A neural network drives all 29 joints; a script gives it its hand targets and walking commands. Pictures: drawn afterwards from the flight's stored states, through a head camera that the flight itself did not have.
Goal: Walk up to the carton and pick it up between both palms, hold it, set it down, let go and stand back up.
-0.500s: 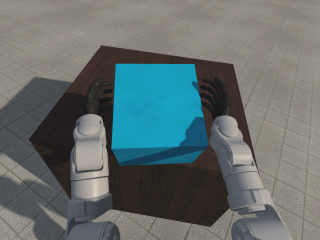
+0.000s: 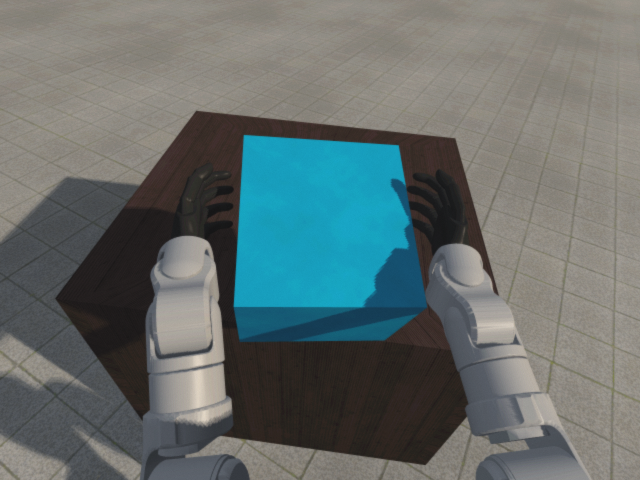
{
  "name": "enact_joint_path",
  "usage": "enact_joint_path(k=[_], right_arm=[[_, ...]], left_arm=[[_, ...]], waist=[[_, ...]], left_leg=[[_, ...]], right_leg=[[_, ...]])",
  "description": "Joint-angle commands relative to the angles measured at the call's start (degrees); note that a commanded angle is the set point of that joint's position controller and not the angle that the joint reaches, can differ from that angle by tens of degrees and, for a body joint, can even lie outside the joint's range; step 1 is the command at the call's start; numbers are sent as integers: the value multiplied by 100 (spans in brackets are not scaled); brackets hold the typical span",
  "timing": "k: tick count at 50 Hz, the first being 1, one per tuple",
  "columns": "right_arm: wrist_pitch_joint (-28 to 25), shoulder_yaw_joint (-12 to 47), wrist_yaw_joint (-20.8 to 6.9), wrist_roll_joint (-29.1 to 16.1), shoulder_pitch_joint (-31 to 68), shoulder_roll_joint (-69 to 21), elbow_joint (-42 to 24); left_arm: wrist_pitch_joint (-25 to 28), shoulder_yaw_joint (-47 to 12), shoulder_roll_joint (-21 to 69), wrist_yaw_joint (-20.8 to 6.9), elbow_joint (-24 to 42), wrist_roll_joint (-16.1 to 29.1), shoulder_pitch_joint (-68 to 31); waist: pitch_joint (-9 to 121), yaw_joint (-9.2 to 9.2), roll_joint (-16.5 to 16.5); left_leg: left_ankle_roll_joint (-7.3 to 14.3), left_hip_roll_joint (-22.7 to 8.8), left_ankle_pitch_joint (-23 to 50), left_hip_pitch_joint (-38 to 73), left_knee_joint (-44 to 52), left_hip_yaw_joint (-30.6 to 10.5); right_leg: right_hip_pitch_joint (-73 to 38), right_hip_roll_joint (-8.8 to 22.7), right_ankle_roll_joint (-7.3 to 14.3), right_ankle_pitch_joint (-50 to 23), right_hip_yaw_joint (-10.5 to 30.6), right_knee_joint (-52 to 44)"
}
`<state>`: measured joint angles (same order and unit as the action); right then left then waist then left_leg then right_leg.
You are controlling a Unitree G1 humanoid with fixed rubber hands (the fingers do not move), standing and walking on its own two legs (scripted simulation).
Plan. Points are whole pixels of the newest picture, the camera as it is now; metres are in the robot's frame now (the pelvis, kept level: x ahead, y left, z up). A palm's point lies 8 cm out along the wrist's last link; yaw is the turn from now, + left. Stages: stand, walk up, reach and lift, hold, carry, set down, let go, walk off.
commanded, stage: hold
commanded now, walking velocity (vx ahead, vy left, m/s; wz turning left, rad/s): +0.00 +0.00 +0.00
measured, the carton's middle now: (318, 244) +0.39 +0.00 +0.10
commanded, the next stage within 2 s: set down in 1.40 s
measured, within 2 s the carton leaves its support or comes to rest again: neither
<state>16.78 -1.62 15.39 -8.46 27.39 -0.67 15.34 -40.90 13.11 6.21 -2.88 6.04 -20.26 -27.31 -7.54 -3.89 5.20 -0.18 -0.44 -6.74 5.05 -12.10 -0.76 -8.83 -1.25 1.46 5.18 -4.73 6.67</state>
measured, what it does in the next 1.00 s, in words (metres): stands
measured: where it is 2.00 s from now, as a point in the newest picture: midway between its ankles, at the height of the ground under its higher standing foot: outside the picture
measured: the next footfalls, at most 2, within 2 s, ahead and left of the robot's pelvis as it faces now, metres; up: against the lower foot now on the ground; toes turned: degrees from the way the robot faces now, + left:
none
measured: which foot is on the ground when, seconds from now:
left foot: down 0.00-1.00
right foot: down 0.00-1.00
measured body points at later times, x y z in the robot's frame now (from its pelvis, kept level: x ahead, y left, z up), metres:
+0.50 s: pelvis +0.01 +0.00 +0.00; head -0.01 +0.03 +0.45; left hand +0.37 +0.15 +0.19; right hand +0.37 -0.15 +0.17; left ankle +0.02 +0.12 -0.75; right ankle +0.00 -0.10 -0.75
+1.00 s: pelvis -0.01 +0.00 +0.00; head -0.02 +0.03 +0.45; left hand +0.36 +0.16 +0.19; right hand +0.37 -0.14 +0.17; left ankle +0.02 +0.12 -0.75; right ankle +0.00 -0.10 -0.75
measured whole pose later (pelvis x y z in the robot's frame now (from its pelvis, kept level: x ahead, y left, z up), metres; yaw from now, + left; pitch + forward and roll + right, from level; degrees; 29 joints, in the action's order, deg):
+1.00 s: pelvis -0.01 +0.00 +0.00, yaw +1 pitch -8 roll +0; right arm 17.3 -8.1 12.5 -3.0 35.5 -3.4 21.6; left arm -42.7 14.0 3.4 -1.9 1.6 -19.7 -34.4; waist -6.4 -3.6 4.8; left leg -0.5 -0.4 -5.8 0.0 -13.7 -1.2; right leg -3.4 -0.9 1.7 6.0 -6.4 10.4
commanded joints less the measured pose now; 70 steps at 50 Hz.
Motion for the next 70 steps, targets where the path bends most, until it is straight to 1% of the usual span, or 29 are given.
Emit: enact_joint_path(k=[1, 6, 8, 10, 13, 17, 20, 21, 25, 26, 28, 30, 33, 34, 39, 40, 41, 44, 47, 49, 51, 52, 55, 58, 59, 63, 66, 68, 70], right_arm=[[-225, 1500, -717, -239, 3206, -1516, -912], [-205, 872, -753, 30, 3525, -1357, -531], [-208, 726, -784, 108, 3660, -1423, -480], [-172, 601, -785, 197, 3665, -1355, -339], [-134, 685, -782, 172, 3669, -1422, -492], [-79, 1103, -684, -9, 3544, -1468, -897], [-70, 1574, -595, -266, 3147, -1542, -1279], [-41, 1733, -576, -357, 3015, -1550, -1348], [34, 2074, -566, -588, 3003, -1589, -1539], [51, 2075, -567, -610, 2949, -1471, -1518], [102, 2052, -564, -644, 2848, -1446, -1429], [108, 1987, -551, -649, 3021, -1478, -1358], [24, 1691, -557, -573, 2950, -1415, -1186], [-29, 1648, -555, -564, 3040, -1398, -1244], [-259, 1190, -614, -82, 3536, -1517, -1178], [-257, 980, -610, 42, 3453, -1374, -1012], [-243, 923, -654, 117, 3502, -1390, -801], [-208, 647, -788, 370, 3627, -1360, -454], [-204, 606, -823, 401, 3720, -1207, -391], [-154, 663, -834, 338, 3636, -1306, -228], [-106, 845, -811, 204, 3674, -1360, -346], [-73, 942, -808, 124, 3667, -1429, -419], [-106, 1404, -751, -197, 3611, -1601, -891], [-164, 1695, -631, -342, 3252, -1630, -1155], [-155, 1822, -607, -452, 3250, -1667, -1265], [-97, 1862, -562, -490, 3119, -1630, -1280], [-83, 1675, -558, -395, 3166, -1557, -1275], [-88, 1456, -580, -350, 3124, -1463, -1114], [-119, 1325, -610, -203, 3172, -1394, -998]], left_arm=[[96, -1943, 1411, -719, 483, 675, -2989], [76, -1887, 1254, -584, 325, 748, -3491], [115, -1988, 1340, -558, 282, 857, -3616], [107, -2011, 1292, -529, 145, 891, -3698], [116, -2011, 1348, -558, 164, 900, -3528], [100, -1969, 1496, -631, 237, 842, -3181], [58, -2029, 1541, -704, 764, 776, -2706], [-4, -2008, 1566, -738, 762, 763, -2522], [-151, -2034, 1584, -806, 933, 726, -2368], [-211, -2001, 1555, -810, 891, 698, -2231], [-290, -1945, 1574, -836, 908, 648, -2240], [-288, -1934, 1526, -816, 960, 637, -2475], [-206, -2040, 1508, -747, 1098, 693, -2703], [-170, -2077, 1442, -713, 1128, 729, -2750], [178, -2296, 1325, -601, 978, 963, -3426], [187, -2276, 1186, -557, 838, 953, -3430], [182, -2179, 1198, -549, 660, 920, -3492], [164, -1934, 1262, -567, 233, 855, -3529], [110, -1745, 1171, -552, 47, 778, -3445], [50, -1575, 1249, -558, -92, 656, -3311], [-7, -1553, 1248, -573, -71, 628, -3247], [-19, -1541, 1369, -604, 20, 645, -3219], [15, -1746, 1579, -662, 413, 693, -3057], [38, -1924, 1591, -685, 759, 689, -2734], [-2, -2001, 1584, -708, 842, 660, -2722], [-63, -2122, 1601, -731, 954, 703, -2667], [-90, -2158, 1515, -695, 972, 732, -2771], [-94, -2184, 1452, -671, 947, 753, -2874], [-66, -2114, 1444, -635, 799, 758, -2947]], waist=[[1623, 92, -533], [1626, -62, -739], [1914, -116, -845], [1963, -257, -918], [2366, -334, -717], [2683, -206, -515], [2833, -70, -454], [2764, -34, -378], [2257, 106, -272], [2077, 161, -248], [1828, 93, -296], [1667, 172, -366], [1606, 10, -510], [1694, 17, -588], [2230, -155, -683], [2229, -219, -760], [2096, -181, -806], [1968, -195, -695], [2072, -136, -696], [2033, -63, -504], [2039, -10, -463], [2141, 3, -336], [2553, 50, -265], [2655, 33, -334], [2650, 69, -416], [2219, 25, -470], [2022, -12, -611], [1817, -64, -675], [1751, -112, -613]], left_leg=[[-176, 126, 547, -197, 141, 309], [-195, 123, -195, -436, 178, 372], [-214, 103, -278, -505, 138, 355], [-232, 115, -330, -470, 68, 372], [-239, 139, 218, -189, -98, 290], [-205, 161, 1418, -13, -253, 216], [-221, 171, 2565, 299, -340, 126], [-220, 169, 2662, 317, -339, 115], [-165, 151, 2619, 84, -185, 121], [-183, 124, 2504, 114, -135, 119], [-184, 118, 2220, 160, -39, 128], [-182, 142, 1778, 29, 47, 226], [-248, 119, 1435, 176, 70, 230], [-273, 145, 1350, 198, 57, 278], [-199, 157, 530, -2, 55, 325], [-223, 131, 316, -7, 59, 360], [-213, 129, 101, -103, 64, 361], [-172, 114, -267, -358, 127, 339], [-208, 101, -116, -354, 68, 321], [-220, 111, 257, -246, 1, 298], [-186, 137, 641, -235, -76, 320], [-172, 143, 812, -194, -80, 283], [-147, 193, 1779, 56, -199, 261], [-195, 190, 2468, 127, -302, 190], [-162, 212, 2454, 120, -262, 227], [-166, 211, 2082, 164, -148, 215], [-182, 183, 1678, 103, -83, 253], [-250, 169, 1327, 156, -65, 269], [-249, 134, 1109, 188, -36, 274]], right_leg=[[-558, 20, -320, -791, -113, 278], [-34, 29, -359, 56, -169, 282], [2, -16, -340, 221, -223, 318], [136, -24, -335, 283, -237, 325], [-35, -58, -348, -191, -279, 322], [-572, -87, -367, -1384, -212, 388], [-986, -75, -338, -2525, -94, 431], [-1118, -57, -322, -2667, -80, 421], [-1245, -17, -335, -2738, -30, 374], [-1219, -1, -326, -2621, -30, 351], [-1080, 45, -353, -2428, -12, 301], [-952, 27, -372, -2057, -41, 279], [-692, 33, -346, -1620, -93, 266], [-594, 13, -366, -1474, -115, 282], [-213, -5, -405, -620, -197, 338], [-72, -10, -407, -389, -213, 342], [50, -13, -379, -127, -248, 332], [59, -18, -366, 208, -283, 297], [31, -40, -361, 219, -319, 289], [-82, -44, -360, -158, -317, 326], [-276, -48, -403, -552, -264, 350], [-419, -49, -386, -781, -247, 348], [-777, -83, -411, -1884, -159, 433], [-1103, -48, -371, -2690, -94, 552], [-1129, -22, -400, -2781, -42, 543], [-893, -16, -390, -2344, -69, 438], [-707, 8, -407, -1894, -100, 399], [-431, 4, -360, -1327, -184, 344], [-277, 5, -370, -1116, -172, 337]])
